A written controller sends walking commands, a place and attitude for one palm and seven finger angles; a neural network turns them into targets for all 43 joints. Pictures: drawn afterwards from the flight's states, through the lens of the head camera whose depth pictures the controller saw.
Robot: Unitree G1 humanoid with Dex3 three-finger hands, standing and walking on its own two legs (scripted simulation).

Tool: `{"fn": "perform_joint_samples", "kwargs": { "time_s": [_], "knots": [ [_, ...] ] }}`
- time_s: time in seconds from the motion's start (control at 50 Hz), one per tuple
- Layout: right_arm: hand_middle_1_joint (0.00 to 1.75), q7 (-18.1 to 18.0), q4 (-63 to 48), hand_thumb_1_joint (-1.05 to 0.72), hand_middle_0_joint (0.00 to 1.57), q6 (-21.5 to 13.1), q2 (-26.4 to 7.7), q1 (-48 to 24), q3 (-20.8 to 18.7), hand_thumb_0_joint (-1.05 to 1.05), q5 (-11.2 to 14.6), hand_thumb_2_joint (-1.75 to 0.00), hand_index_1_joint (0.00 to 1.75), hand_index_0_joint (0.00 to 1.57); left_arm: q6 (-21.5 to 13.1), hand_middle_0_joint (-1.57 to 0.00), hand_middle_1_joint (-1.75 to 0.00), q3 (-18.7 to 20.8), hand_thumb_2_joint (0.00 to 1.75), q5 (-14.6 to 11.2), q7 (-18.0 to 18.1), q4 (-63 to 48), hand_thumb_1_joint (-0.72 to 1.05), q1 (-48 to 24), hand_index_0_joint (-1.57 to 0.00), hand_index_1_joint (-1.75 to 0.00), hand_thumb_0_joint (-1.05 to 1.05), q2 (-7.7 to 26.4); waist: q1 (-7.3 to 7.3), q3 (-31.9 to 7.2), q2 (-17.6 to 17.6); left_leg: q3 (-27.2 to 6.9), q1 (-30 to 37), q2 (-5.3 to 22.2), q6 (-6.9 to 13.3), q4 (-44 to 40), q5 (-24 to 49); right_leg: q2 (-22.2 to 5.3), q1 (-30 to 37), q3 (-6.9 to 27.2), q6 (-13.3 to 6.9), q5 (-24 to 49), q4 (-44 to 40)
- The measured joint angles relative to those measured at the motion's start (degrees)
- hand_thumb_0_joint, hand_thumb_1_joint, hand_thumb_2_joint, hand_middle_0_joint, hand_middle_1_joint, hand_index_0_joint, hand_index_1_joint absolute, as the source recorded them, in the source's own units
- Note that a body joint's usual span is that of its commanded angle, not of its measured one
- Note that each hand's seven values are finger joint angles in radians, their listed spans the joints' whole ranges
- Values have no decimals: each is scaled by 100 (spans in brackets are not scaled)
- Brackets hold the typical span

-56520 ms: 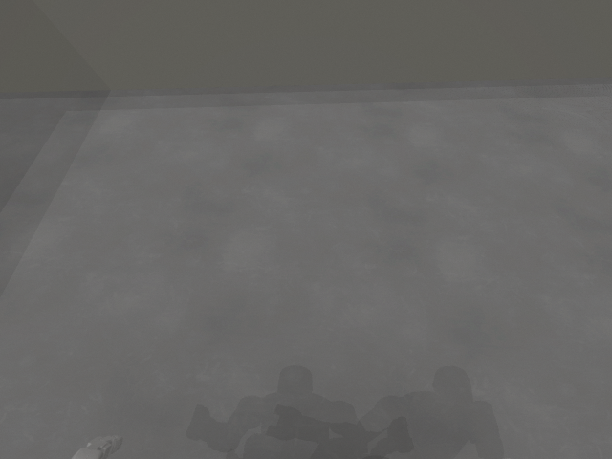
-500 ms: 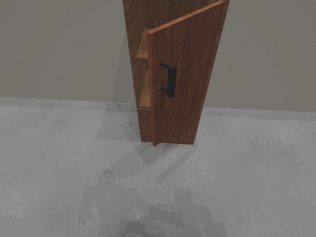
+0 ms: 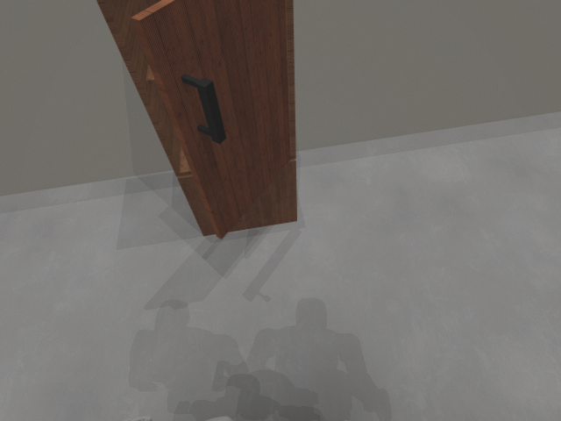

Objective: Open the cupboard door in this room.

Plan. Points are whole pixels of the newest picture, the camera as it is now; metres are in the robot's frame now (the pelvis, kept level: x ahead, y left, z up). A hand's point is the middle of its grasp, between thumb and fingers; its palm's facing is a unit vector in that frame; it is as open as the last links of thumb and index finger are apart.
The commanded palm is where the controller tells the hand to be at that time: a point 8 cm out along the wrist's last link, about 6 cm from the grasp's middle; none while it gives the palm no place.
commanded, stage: walk to a spot facing it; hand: left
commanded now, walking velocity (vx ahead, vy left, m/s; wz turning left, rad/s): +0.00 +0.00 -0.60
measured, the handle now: (204, 109) +0.60 +0.18 +0.08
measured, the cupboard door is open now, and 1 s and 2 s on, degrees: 47 47 47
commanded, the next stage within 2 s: none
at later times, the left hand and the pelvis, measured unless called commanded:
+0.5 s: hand out of the picture +0.09 +0.21 -0.15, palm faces -0.18 -0.95 -0.25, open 7.4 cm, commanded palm none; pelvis +0.01 +0.01 +0.02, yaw -16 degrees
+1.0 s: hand (241, 361) +0.22 +0.10 -0.14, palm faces -0.57 -0.76 -0.30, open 7.4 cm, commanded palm none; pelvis +0.00 -0.01 +0.01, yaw -36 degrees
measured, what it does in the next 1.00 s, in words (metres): steps on the spot, turning right: left foot, then right foot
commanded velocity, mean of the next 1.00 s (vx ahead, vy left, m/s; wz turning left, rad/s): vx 0.03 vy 0.00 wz -0.60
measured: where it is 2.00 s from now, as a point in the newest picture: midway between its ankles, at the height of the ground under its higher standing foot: (398, 409)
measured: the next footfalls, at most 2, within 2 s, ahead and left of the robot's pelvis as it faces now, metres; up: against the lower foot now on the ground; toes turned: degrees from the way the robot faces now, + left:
left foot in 0.52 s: +0.08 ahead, +0.14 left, +0.00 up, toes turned -19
right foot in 0.88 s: -0.01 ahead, -0.13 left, +0.00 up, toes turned -36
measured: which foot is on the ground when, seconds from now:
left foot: down 0.00-0.00, up 0.02-0.50, down 0.52-0.88, up 0.90-1.00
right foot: down 0.00-0.52, up 0.54-0.86, down 0.88-1.00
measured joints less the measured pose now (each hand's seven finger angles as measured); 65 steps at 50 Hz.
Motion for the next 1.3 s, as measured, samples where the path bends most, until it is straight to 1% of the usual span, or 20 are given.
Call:
{"fn": "perform_joint_samples", "kwargs": {
  "time_s": [0.06, 0.12, 0.18, 0.34, 0.44, 0.5, 0.52, 0.54, 0.58, 0.64, 0.68, 0.74, 0.82, 0.88, 0.94, 1.0, 1.1, 1.22, 1.26, 1.3],
  "knots": [
    [30, 13, -7, -91, 20, 156, -63, -212, -66, 1, 61, -90, 30, 21, -100, -20, -30, 6, 90, -4, 99, -8, 91, 11, -20, -30, 0, -16, -10, 86, 75, -766, -673, -180, -45, 1662, -810, 168, -50, 59, -221, -125, 61],
    [30, 26, -113, -91, 20, 166, -77, -450, -96, 1, 68, -90, 29, 21, -102, -20, -30, 10, 90, -13, 185, 12, 91, 110, -20, -30, 0, -43, 10, 94, 19, -1124, -1145, -389, -112, 2615, -503, 272, 54, 269, -230, 110, -353],
    [30, 32, -276, -91, 20, 123, -48, -632, -89, 1, 75, -90, 29, 20, -116, -20, -30, -1, 90, -19, 207, 34, 91, 239, -20, -30, 0, -57, 34, 23, -75, -1260, -1319, -489, -172, 2657, -250, 334, 146, 505, -267, 379, -752],
    [30, 27, -537, -91, 20, 85, 35, -1026, -56, 1, 112, -90, 29, 20, -116, -20, -30, 10, 90, 7, 178, -42, 91, 455, -20, -30, 0, -65, 205, -109, -203, -1487, -1196, -639, -207, 1888, -203, 506, 212, 1022, -233, 655, -1130],
    [30, 22, -664, -91, 20, 32, 105, -1140, -12, 1, 161, -90, 29, 20, -83, -20, -30, 57, 90, 29, 185, -84, 91, 504, -20, -30, 0, 25, 309, -158, -340, -1507, -867, -792, -128, 993, -357, 602, 121, 1323, -138, 670, -1081],
    [30, 16, -756, -91, 20, -64, 138, -1090, 42, 1, 186, -90, 29, 20, -33, -20, -30, 86, 90, 5, 190, -65, 91, 525, -20, -30, 0, 118, 286, -232, -421, -1493, -404, -858, -62, -174, 110, 682, -21, 1496, -19, 581, -874],
    [30, 18, -821, -91, 20, -121, 93, -1007, 76, 1, 171, -90, 29, 21, -9, -20, -30, 86, 90, -21, 186, -83, 91, 571, -20, -30, 0, 127, 248, -326, -326, -1566, -181, -747, 45, -738, 331, 803, -135, 1490, 24, 497, -708],
    [30, 0, -839, -91, 20, -174, 90, -951, 77, 1, 138, -90, 29, 21, 19, -20, -30, 93, 90, -39, 167, -64, 91, 519, -20, -30, 0, 170, 205, -327, -329, -1573, -175, -727, 126, -806, 402, 795, -324, 1388, 91, 29, -298],
    [30, -22, -846, -91, 20, -184, 140, -829, 133, 1, 59, -90, 29, 21, 54, -20, -30, 135, 90, -7, 108, -69, 91, 372, -20, -30, 0, 300, 233, -214, -454, -1434, -155, -712, 183, -660, 354, 634, -756, 1030, 271, -719, 891],
    [30, -41, -817, -91, 20, -176, 172, -560, 200, 1, 0, -90, 30, 21, 52, -20, -30, 185, 90, 3, 44, -113, 91, 210, -20, -30, 0, 424, 242, -123, -470, -1270, 33, -564, 159, -809, 384, 390, -1250, 615, 450, -791, 2324],
    [30, -43, -772, -90, 20, -167, 171, -398, 205, 1, -7, -90, 30, 21, 61, -20, -30, 193, 90, -14, 11, -159, 91, 142, -19, -30, 0, 457, 228, -86, -427, -1135, 164, -452, 141, -930, 417, 205, -1371, 445, 519, -641, 2632],
    [30, -32, -700, -90, 20, -159, 133, -196, 173, 1, -11, -90, 30, 21, 96, -20, -30, 172, 90, -23, -37, -196, 91, 47, -19, -30, 0, 453, 155, -39, -325, -896, 304, -285, 94, -986, 384, -35, -1273, 243, 544, -486, 2225],
    [30, 12, -602, -90, 20, -138, 19, 26, 103, 1, -21, -90, 30, 21, 97, -20, -30, 103, 90, -24, -85, -209, 92, -119, -19, -30, 0, 402, -4, 19, -164, -566, 347, -59, -26, -754, 179, -139, -794, 15, 431, -405, 967],
    [30, 53, -547, -90, 20, -87, -99, 242, 44, 1, 20, -90, 30, 21, -11, -20, -30, 36, 90, -20, -105, -291, 91, -185, -19, -30, 0, 410, -105, -32, -116, -365, 153, 84, -160, -126, -159, -144, -174, -85, 212, 426, -282],
    [30, 28, -407, -91, 20, 96, -279, 111, -30, 1, 84, -90, 30, 21, -159, -20, -30, -20, 90, -29, 19, -303, 91, -316, -19, -30, 0, 271, -168, 110, 59, -865, -567, -55, -171, 1707, -1036, 6, -312, 30, 34, 129, 1],
    [30, 43, -368, -91, 20, 157, -294, -18, -59, 1, 73, -90, 29, 20, -141, -20, -30, -53, 90, -32, 122, -339, 91, -280, -20, -30, 0, 160, -187, 120, 13, -1048, -1078, -245, -208, 2593, -759, 90, -195, 228, 13, 240, -270],
    [30, 173, -504, -91, 19, 76, -153, -57, -54, 1, 33, -90, 29, 20, -138, -20, -30, -96, 90, 4, 90, -245, 91, -70, -20, -30, 0, 42, -176, -120, -161, -1018, -1157, -380, -223, 1864, -305, 176, 57, 555, -42, 503, -842],
    [30, 222, -627, -91, 20, -161, 43, -33, 5, 1, 54, -90, 29, 20, -177, -20, -30, -48, 90, 6, 5, -124, 91, 234, -20, -30, 0, 13, -41, -378, -350, -972, -490, -631, -119, 67, -144, 279, 191, 946, -6, 411, -952],
    [30, 186, -706, -91, 20, -347, 26, 75, 56, 1, 19, -90, 29, 20, -147, -20, -30, -6, 90, -31, -12, -98, 91, 377, -20, -30, 0, -1, -58, -511, -258, -989, -125, -578, 28, -789, 100, 416, -4, 975, 13, -105, -451],
    [30, 128, -687, -91, 20, -457, 102, 150, 102, 1, -35, -90, 29, 21, -83, -20, -30, 51, 90, -21, -55, -5, 91, 391, -20, -30, 0, 58, -95, -513, -317, -851, -80, -533, 201, -633, 320, 333, -437, 747, 40, -661, 727]
  ]
}}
